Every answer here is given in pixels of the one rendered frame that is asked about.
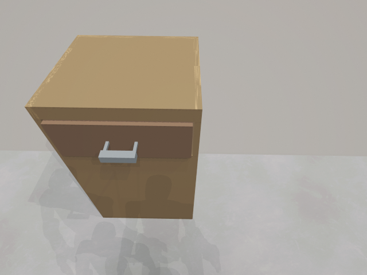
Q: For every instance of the cabinet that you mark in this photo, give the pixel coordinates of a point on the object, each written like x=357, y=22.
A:
x=128, y=78

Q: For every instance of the handle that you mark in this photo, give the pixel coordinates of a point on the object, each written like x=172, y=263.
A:
x=107, y=156

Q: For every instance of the drawer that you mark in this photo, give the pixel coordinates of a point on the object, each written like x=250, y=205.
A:
x=156, y=139

